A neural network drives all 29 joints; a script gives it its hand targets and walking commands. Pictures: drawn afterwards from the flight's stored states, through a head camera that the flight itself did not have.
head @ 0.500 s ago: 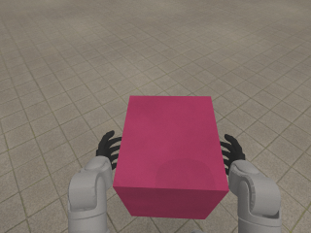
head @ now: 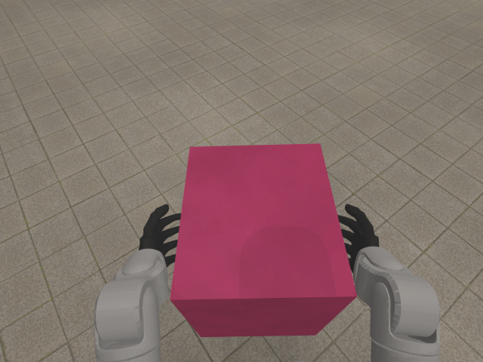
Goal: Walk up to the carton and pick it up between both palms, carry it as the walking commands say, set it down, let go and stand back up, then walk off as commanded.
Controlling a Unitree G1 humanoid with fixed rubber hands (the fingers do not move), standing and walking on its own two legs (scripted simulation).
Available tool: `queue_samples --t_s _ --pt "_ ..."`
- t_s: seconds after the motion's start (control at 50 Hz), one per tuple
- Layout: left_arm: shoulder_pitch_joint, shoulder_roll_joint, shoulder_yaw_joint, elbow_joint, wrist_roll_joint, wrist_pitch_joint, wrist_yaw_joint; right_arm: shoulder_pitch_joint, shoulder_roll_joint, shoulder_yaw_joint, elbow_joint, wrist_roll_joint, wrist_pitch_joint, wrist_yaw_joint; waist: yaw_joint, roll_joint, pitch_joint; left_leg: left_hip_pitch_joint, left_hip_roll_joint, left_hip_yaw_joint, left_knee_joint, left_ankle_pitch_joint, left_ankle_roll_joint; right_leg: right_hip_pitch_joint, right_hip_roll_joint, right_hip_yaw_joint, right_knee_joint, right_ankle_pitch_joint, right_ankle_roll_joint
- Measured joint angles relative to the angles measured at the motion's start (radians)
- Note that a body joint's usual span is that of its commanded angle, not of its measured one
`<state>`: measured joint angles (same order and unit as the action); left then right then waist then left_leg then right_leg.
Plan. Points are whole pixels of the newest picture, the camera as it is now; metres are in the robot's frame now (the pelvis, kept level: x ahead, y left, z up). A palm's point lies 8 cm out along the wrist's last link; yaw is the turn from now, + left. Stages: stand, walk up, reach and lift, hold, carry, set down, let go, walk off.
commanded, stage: carry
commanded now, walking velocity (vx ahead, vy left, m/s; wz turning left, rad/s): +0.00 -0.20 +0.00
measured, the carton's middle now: (256, 246) +0.31 +0.01 -0.01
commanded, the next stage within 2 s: none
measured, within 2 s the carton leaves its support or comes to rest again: neither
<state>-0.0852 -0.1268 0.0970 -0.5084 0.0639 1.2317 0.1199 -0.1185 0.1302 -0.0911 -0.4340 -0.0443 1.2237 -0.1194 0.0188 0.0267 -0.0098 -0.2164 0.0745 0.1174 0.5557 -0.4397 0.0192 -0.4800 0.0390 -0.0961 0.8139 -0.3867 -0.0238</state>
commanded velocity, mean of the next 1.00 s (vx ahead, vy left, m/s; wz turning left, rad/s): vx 0.00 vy -0.20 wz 0.00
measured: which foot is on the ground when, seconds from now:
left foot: down 0.00-0.10, up 0.12-0.26, down 0.28-0.62, up 0.64-0.80, down 0.82-1.00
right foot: up 0.00-0.06, down 0.08-0.30, up 0.32-0.56, down 0.58-0.86, up 0.88-1.00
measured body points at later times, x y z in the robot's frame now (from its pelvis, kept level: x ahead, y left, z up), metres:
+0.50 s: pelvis +0.14 -0.07 +0.00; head +0.17 -0.05 +0.45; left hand +0.41 +0.09 +0.06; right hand +0.42 -0.21 +0.06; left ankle +0.13 +0.05 -0.73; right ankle +0.13 -0.20 -0.70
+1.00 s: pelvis +0.16 -0.20 -0.01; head +0.17 -0.18 +0.44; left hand +0.42 -0.03 +0.06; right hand +0.44 -0.34 +0.07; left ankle +0.15 -0.06 -0.73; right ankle +0.18 -0.30 -0.72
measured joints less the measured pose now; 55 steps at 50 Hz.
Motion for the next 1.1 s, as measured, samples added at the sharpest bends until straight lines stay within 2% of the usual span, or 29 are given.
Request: queue_samples --t_s 0.06,0.08,0.12,0.16,0.18,0.22,0.24,0.28,0.3,0.32,0.38,0.42,0.48,0.52,0.58,0.6,0.62,0.66,0.7,0.74,0.8,0.84,0.88,0.92,1.0,1.04,1.06,1.08,1.1 --pt "-0.015 -0.001 0.007 -0.036 -0.008 -0.013 -0.002 -0.014 0.001 0.005 -0.039 -0.004 -0.011 0.000 0.002 0.028 -0.009 0.042 0.017 0.018 0.026 -0.052 -0.017 0.031 -0.009 -0.021 -0.105 0.042 0.005" --pt "-0.024 -0.001 0.007 -0.031 -0.008 -0.017 -0.006 -0.012 0.001 0.004 -0.048 -0.008 -0.014 0.001 -0.001 0.031 -0.022 0.042 0.020 0.014 0.065 -0.071 -0.025 0.062 -0.012 -0.035 -0.186 0.110 -0.001" --pt "-0.039 -0.004 -0.008 0.016 -0.004 -0.035 -0.013 0.007 -0.001 -0.011 -0.049 -0.017 -0.021 0.002 -0.008 0.049 -0.062 -0.032 0.040 -0.029 0.257 -0.077 -0.047 0.100 -0.002 -0.066 -0.212 0.085 -0.026" --pt "-0.055 -0.006 -0.020 0.076 0.007 -0.038 -0.022 0.033 -0.003 -0.023 -0.035 -0.024 -0.021 0.002 -0.020 0.018 -0.090 -0.122 0.011 -0.074 0.443 -0.168 -0.062 0.119 -0.018 -0.086 -0.175 0.025 -0.038" --pt "-0.055 -0.006 -0.026 0.104 0.014 -0.033 -0.027 0.046 -0.004 -0.027 -0.022 -0.026 -0.017 0.003 -0.025 -0.009 -0.101 -0.154 -0.004 -0.075 0.471 -0.211 -0.068 0.136 -0.029 -0.094 -0.168 0.003 -0.042" --pt "-0.039 -0.004 -0.040 0.136 0.026 -0.021 -0.030 0.064 -0.005 -0.032 0.000 -0.027 0.001 0.003 -0.032 -0.061 -0.115 -0.208 -0.014 -0.049 0.427 -0.239 -0.072 0.174 -0.042 -0.105 -0.169 -0.026 -0.048" --pt "-0.025 -0.003 -0.045 0.143 0.031 -0.018 -0.031 0.065 -0.005 -0.032 0.014 -0.027 0.009 0.003 -0.031 -0.077 -0.115 -0.222 -0.013 -0.033 0.365 -0.209 -0.070 0.195 -0.039 -0.108 -0.173 -0.035 -0.051" --pt "0.002 -0.001 -0.045 0.139 0.041 -0.011 -0.031 0.047 -0.004 -0.032 0.045 -0.022 0.026 0.004 -0.027 -0.090 -0.099 -0.225 -0.012 -0.004 0.205 -0.036 -0.061 0.228 -0.020 -0.105 -0.164 -0.052 -0.053" --pt "0.017 0.001 -0.036 0.130 0.045 -0.006 -0.030 0.035 -0.003 -0.024 0.068 -0.020 0.028 0.004 -0.018 -0.101 -0.091 -0.205 -0.011 0.007 0.168 0.124 -0.024 0.235 -0.016 -0.093 -0.138 -0.066 -0.050" --pt "0.033 0.002 -0.021 0.121 0.046 -0.002 -0.029 0.024 -0.002 -0.009 0.098 -0.019 0.024 0.004 -0.016 -0.114 -0.090 -0.188 -0.007 0.024 0.167 0.153 0.001 0.220 -0.023 -0.084 -0.087 -0.071 -0.037" --pt "0.033 0.002 0.005 0.113 0.044 0.014 -0.024 0.004 -0.001 0.005 0.146 -0.018 0.012 0.005 -0.031 -0.097 -0.072 -0.163 0.013 0.022 0.159 0.083 0.009 0.123 0.008 -0.009 0.142 -0.164 -0.001" --pt "-0.001 0.002 0.003 0.112 0.038 0.031 -0.011 0.012 -0.001 -0.007 0.139 -0.014 -0.002 0.013 -0.037 -0.082 -0.052 -0.151 0.013 -0.001 0.121 0.090 -0.003 0.083 -0.001 0.024 0.179 -0.168 0.012" --pt "-0.048 -0.003 0.012 0.095 0.035 0.034 -0.008 0.001 0.000 -0.014 0.102 -0.014 -0.017 0.015 -0.018 -0.063 -0.022 -0.134 0.020 0.004 0.053 0.127 -0.025 0.028 -0.050 0.063 0.103 -0.122 0.029" --pt "-0.064 -0.005 0.022 0.072 0.024 0.018 -0.010 -0.025 0.002 -0.017 0.068 -0.017 -0.015 0.012 -0.011 -0.034 0.003 -0.129 0.037 0.007 0.037 0.134 -0.039 0.012 -0.073 0.065 0.016 -0.084 0.040" --pt "-0.079 -0.007 0.035 0.051 0.006 -0.010 -0.016 -0.048 0.005 -0.015 0.019 -0.028 -0.009 0.006 -0.005 -0.001 0.020 -0.128 0.059 -0.001 0.050 0.121 -0.072 0.052 -0.094 0.046 -0.209 0.053 0.040" --pt "-0.081 -0.008 0.038 0.050 0.002 -0.019 -0.020 -0.050 0.005 -0.012 0.008 -0.032 -0.009 0.004 -0.002 0.006 0.017 -0.130 0.067 -0.004 0.066 0.109 -0.085 0.064 -0.094 0.037 -0.256 0.184 0.044" --pt "-0.078 -0.008 0.034 0.058 0.000 -0.031 -0.024 -0.049 0.004 -0.014 0.002 -0.036 -0.008 0.003 -0.003 0.028 0.012 -0.141 0.084 -0.018 0.090 0.098 -0.091 0.061 -0.080 0.022 -0.246 0.213 0.041" --pt "-0.074 -0.008 0.022 0.077 0.002 -0.043 -0.028 -0.037 0.002 -0.018 -0.006 -0.039 -0.003 0.002 -0.014 0.042 -0.006 -0.177 0.074 -0.052 0.176 -0.037 -0.090 0.050 -0.072 0.003 -0.212 0.158 0.020" --pt "-0.076 -0.008 0.013 0.098 0.008 -0.039 -0.033 -0.020 0.000 -0.022 -0.006 -0.039 0.004 -0.001 -0.024 0.025 -0.018 -0.202 0.036 -0.048 0.227 -0.128 -0.093 0.046 -0.078 -0.006 -0.203 0.129 0.001" --pt "-0.073 -0.007 0.003 0.108 0.016 -0.031 -0.035 -0.011 0.000 -0.027 -0.006 -0.036 0.013 -0.003 -0.034 0.004 -0.025 -0.215 0.008 -0.027 0.233 -0.141 -0.092 0.044 -0.075 -0.014 -0.208 0.122 -0.013" --pt "-0.058 -0.006 0.001 0.101 0.023 -0.024 -0.038 -0.012 0.000 -0.024 0.002 -0.029 0.022 -0.006 -0.045 -0.030 -0.026 -0.200 -0.014 0.012 0.159 -0.046 -0.082 0.034 -0.049 -0.025 -0.200 0.119 -0.032" --pt "-0.048 -0.004 0.009 0.091 0.027 -0.019 -0.038 -0.019 0.001 -0.016 0.019 -0.023 0.019 -0.008 -0.052 -0.070 -0.021 -0.169 -0.017 0.021 0.078 0.143 -0.039 0.029 -0.036 -0.028 -0.172 0.105 -0.044" --pt "-0.028 -0.002 0.021 0.080 0.027 -0.013 -0.038 -0.022 0.002 -0.001 0.044 -0.018 0.013 -0.012 -0.055 -0.123 -0.018 -0.149 -0.019 0.027 0.072 0.137 -0.022 0.023 -0.038 -0.021 -0.126 0.077 -0.033" --pt "-0.007 -0.001 0.020 0.065 0.028 -0.010 -0.034 -0.022 0.002 0.005 0.057 -0.012 0.013 -0.012 -0.054 -0.131 -0.022 -0.137 0.000 0.018 0.070 0.114 -0.030 0.009 -0.021 0.001 -0.039 -0.019 -0.013" --pt "0.000 0.000 0.008 0.045 0.037 0.011 -0.021 -0.012 0.001 0.002 0.068 -0.009 0.003 0.005 -0.031 -0.100 -0.049 -0.125 0.034 0.006 0.056 0.118 -0.065 0.027 -0.049 0.036 -0.051 -0.037 0.002" --pt "-0.010 -0.001 0.013 0.034 0.038 0.019 -0.020 -0.015 0.002 0.006 0.063 -0.012 0.000 0.008 -0.014 -0.063 -0.061 -0.129 0.058 0.004 0.079 0.109 -0.086 0.066 -0.071 0.033 -0.151 0.041 0.010" --pt "-0.016 -0.001 0.016 0.037 0.036 0.018 -0.021 -0.018 0.001 0.006 0.063 -0.015 -0.003 0.008 -0.006 -0.030 -0.062 -0.131 0.082 -0.004 0.097 0.100 -0.098 0.080 -0.059 0.011 -0.179 0.120 0.009" --pt "-0.022 -0.002 0.015 0.049 0.034 0.014 -0.021 -0.016 0.001 0.003 0.064 -0.019 -0.003 0.009 -0.004 0.006 -0.067 -0.139 0.104 -0.018 0.118 0.093 -0.095 0.089 -0.039 -0.006 -0.186 0.133 -0.002" --pt "-0.032 -0.003 0.013 0.066 0.033 0.015 -0.022 -0.010 0.000 -0.001 0.062 -0.023 -0.001 0.010 -0.003 0.025 -0.076 -0.157 0.106 -0.032 0.158 0.029 -0.091 0.088 -0.032 -0.016 -0.183 0.123 -0.015"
